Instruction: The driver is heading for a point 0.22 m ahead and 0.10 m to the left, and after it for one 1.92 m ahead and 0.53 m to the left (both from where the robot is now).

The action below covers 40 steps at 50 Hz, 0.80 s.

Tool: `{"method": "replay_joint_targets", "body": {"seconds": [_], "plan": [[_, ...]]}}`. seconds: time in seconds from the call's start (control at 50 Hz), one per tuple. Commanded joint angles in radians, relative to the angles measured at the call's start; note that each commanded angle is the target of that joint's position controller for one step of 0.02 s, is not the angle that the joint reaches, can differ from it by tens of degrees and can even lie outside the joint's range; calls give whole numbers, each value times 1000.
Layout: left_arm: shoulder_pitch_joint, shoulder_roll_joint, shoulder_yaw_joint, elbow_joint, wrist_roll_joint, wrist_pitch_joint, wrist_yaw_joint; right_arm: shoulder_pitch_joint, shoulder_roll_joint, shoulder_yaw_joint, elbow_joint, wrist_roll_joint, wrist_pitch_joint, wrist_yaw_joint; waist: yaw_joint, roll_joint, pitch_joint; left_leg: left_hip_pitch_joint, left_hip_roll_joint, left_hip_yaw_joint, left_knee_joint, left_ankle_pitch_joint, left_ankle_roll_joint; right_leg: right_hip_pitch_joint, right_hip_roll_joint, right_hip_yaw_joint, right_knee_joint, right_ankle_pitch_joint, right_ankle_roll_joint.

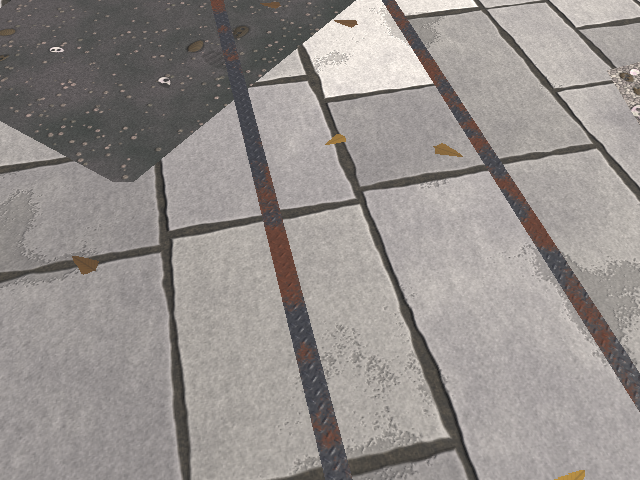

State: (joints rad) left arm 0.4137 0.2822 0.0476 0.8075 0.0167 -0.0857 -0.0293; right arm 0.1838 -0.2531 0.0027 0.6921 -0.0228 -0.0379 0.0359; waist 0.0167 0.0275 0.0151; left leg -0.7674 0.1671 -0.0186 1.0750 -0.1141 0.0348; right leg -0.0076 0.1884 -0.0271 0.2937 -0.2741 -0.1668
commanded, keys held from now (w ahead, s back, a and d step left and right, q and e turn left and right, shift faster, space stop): w+q+shift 0.66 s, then w+shift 0.02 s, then w+e+shift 0.32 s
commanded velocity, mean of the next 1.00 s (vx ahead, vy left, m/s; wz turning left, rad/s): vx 0.99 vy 0.00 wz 0.49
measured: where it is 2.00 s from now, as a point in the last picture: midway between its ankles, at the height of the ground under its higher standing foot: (225, 104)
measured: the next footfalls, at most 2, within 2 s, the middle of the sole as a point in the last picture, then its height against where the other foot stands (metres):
left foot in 0.22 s outside the picture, level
right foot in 0.62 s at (347, 335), level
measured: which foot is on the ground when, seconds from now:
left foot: up 0.00-0.20, down 0.22-0.64, up 0.66-1.00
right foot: down 0.00-0.22, up 0.24-0.60, down 0.62-1.00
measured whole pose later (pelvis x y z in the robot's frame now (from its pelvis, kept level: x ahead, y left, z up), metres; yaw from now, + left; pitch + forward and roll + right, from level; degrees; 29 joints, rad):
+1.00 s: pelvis +0.91 +0.20 -0.01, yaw +30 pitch +3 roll -1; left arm 0.65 0.29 0.05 0.94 0.00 -0.09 -0.03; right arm -0.11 -0.27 0.03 0.57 -0.05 -0.08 0.06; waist 0.15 0.01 -0.01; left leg -0.57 0.01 -0.01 0.60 -0.14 0.06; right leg 0.10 -0.01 0.06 0.32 -0.43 0.00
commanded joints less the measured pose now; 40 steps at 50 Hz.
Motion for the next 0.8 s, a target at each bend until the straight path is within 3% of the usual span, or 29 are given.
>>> {"method": "replay_joint_targets", "body": {"seconds": [0.02, 0.08, 0.14, 0.16, 0.18, 0.2, 0.22, 0.24, 0.26, 0.28, 0.3, 0.32, 0.34, 0.36, 0.4, 0.46, 0.5, 0.54, 0.58, 0.6, 0.62, 0.64, 0.66, 0.68, 0.7, 0.72, 0.74, 0.76, 0.8], "plan": [[28, 108, 18, -31, -8, -44, -2, -100, -66, -17, -47, 23, -7, 14, 30, -27, 151, 49, -70, 68, -183, 185, 29, -171, -217, 12, -221, 560, 84], [44, 110, 4, -3, -6, -61, 16, -134, -60, -13, -40, 24, -21, 30, 30, -42, 112, 150, -148, 152, -355, 330, 74, -65, -246, -79, -261, 863, 138], [-4, 165, 13, -6, 2, -58, 54, -29, -113, -27, 17, 19, -16, 30, -48, -129, -6, 308, -248, 213, -419, 318, 99, 122, -297, -140, -113, 1374, 190], [-25, 183, 19, -9, 13, -44, 72, 61, -145, -39, 48, 15, -7, 24, -102, -152, -51, 392, -289, 230, -414, 252, 105, 160, -320, -146, 13, 1531, 200], [-66, 202, 27, -18, 28, -24, 86, 224, -190, -58, 98, 13, 0, 17, -191, -158, -114, 536, -324, 223, -408, 171, 123, 150, -335, -144, 234, 1622, 207], [-159, 230, 38, -43, 41, -6, 94, 454, -232, -82, 163, 15, 7, 8, -315, -155, -164, 715, -288, 149, -444, 120, 172, 59, -341, -138, 558, 1597, 206], [-265, 228, 44, -56, 32, 6, 87, 630, -263, -109, 212, 26, 12, -7, -429, -30, -155, 870, -221, 50, -562, 93, 252, -130, -201, -172, 1105, 1009, 193], [-300, -1, -19, -129, 48, -23, 60, 533, -244, -102, 236, 21, 24, -16, -239, 269, -64, 1056, -131, -162, -354, 254, 296, -677, -39, -57, 1478, -241, 195], [-134, -20, -45, -205, -2, -38, 44, 373, -280, -106, 167, -2, 18, -22, -88, 269, -262, 1180, 52, -682, -606, -137, 483, -886, -73, 154, 1550, -258, 197], [-179, 66, -48, -197, 27, -61, 33, 309, -209, -104, 118, 0, 19, -26, -108, 26, -192, 1043, 84, -820, -830, -450, 447, -884, -135, 196, 1405, -130, 161], [-210, 102, -44, -193, 36, -67, 23, 266, -169, -96, 122, -1, 16, -28, -50, -127, -60, 831, 64, -757, -889, -502, 390, -828, -186, 182, 1264, -48, 144], [-236, 95, -49, -201, 56, -56, 24, 246, -167, -92, 127, 2, 5, -28, -13, -174, 16, 669, 22, -681, -901, -413, 359, -774, -215, 163, 1180, -58, 155], [-233, 87, -56, -205, 70, -29, 24, 238, -176, -89, 123, 3, -11, -33, 15, -179, 57, 545, -25, -611, -910, -358, 342, -718, -241, 155, 1110, -67, 176], [-235, 77, -62, -207, 73, -2, 22, 228, -167, -83, 130, 6, -24, -32, 39, -170, 100, 422, -67, -536, -932, -335, 329, -670, -270, 133, 1017, -70, 195], [-327, 71, -73, -254, 61, 15, 16, 220, -197, -92, 119, 11, -46, -26, 19, -113, 130, 279, -135, -421, -972, -192, 318, -576, -297, 74, 790, 36, 222], [-479, 33, -90, -305, 22, 12, 5, 254, -199, -106, 122, 30, -50, -19, -68, -25, 113, 295, -198, -339, -952, -11, 246, -458, -280, 36, 467, 305, 229], [-513, 35, -87, -314, 11, 8, 6, 287, -218, -118, 123, 34, -46, -13, -116, 10, 69, 420, -188, -352, -907, 141, 215, -429, -238, 20, 356, 387, 218], [-527, 54, -80, -322, 11, -1, 11, 299, -228, -127, 121, 27, -41, -19, -132, 37, 43, 550, -167, -374, -834, 249, 188, -414, -213, 32, 255, 361, 208], [-435, 108, -55, -295, 13, -11, 25, 278, -254, -135, 112, 20, -40, -28, -85, 43, -34, 641, -157, -390, -676, 452, 147, -280, -171, 44, 190, 250, 193], [-291, 154, -32, -259, 9, -18, 36, 248, -287, -141, 106, 14, -43, -24, 0, 27, -132, 645, -174, -367, -494, 536, 125, -118, -161, 41, 187, 167, 177], [-75, 205, -6, -213, 17, -25, 53, 186, -281, -140, 88, 12, -54, -20, 123, 19, -240, 510, -210, -343, -243, 451, 105, 140, -237, 93, 242, 81, 153], [171, 281, 25, -174, 44, -26, 74, 151, -137, -102, 48, 8, -68, -25, 195, -147, -392, 339, -255, -254, 102, -75, 116, 380, -499, 348, 236, -297, 135], [55, 368, 47, -179, 61, -14, 64, 275, -52, -67, -30, 67, -65, -20, 47, -523, -510, 55, -314, -139, 345, -404, 82, 495, -727, 972, -22, -527, 19], [-52, 242, 39, -199, 52, -4, 56, 189, -142, -69, 18, 29, -41, -31, 61, -287, -324, -58, -210, -109, 392, -281, 94, 354, -644, 899, -53, -658, 10], [-93, 152, 18, -187, 42, -3, 49, 103, -159, -74, 17, 1, -37, -19, 72, -165, -191, -54, -178, -87, 325, -185, 87, 223, -567, 681, -29, -467, 21], [-85, 112, 11, -152, 48, -5, 40, 63, -140, -68, 13, -11, -37, -5, 58, -79, -116, -14, -157, -89, 271, -151, 78, 107, -509, 539, -28, -236, 25], [-40, 94, 4, -108, 44, -12, 38, 14, -114, -61, -11, -26, -34, 8, 49, -85, -74, 9, -148, -109, 223, -165, 74, 38, -462, 446, -29, -99, 27], [-6, 72, -2, -66, 39, -20, 34, 10, -84, -50, -29, -30, -28, 17, 24, -133, -46, 16, -152, -122, 191, -195, 66, -3, -436, 401, -33, -8, 23], [35, 60, -4, -18, 10, -36, 25, -34, -68, -36, -65, -37, -18, 20, -8, -141, -16, -36, -154, -119, 113, -250, 53, -7, -422, 368, -53, 115, 1]]}}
